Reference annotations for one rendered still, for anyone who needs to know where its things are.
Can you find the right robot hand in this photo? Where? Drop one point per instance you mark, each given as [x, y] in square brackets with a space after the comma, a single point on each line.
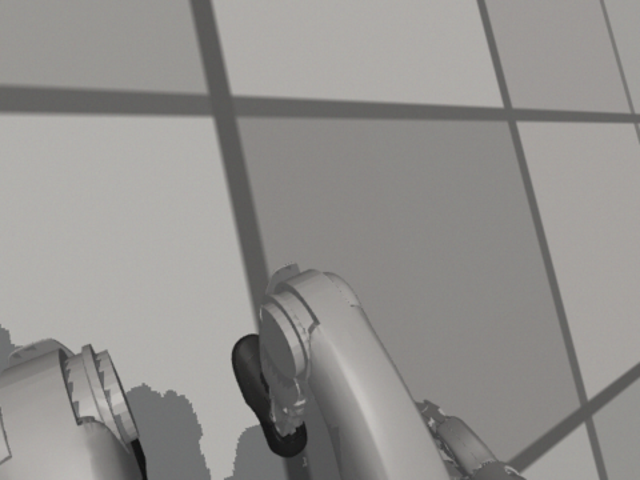
[457, 440]

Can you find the left robot foot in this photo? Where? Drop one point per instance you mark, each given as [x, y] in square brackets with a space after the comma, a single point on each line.
[140, 457]

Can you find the right robot foot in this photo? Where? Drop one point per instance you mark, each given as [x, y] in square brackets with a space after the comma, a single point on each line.
[255, 390]

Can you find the right robot arm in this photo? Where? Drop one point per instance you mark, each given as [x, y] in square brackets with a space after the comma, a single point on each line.
[497, 471]

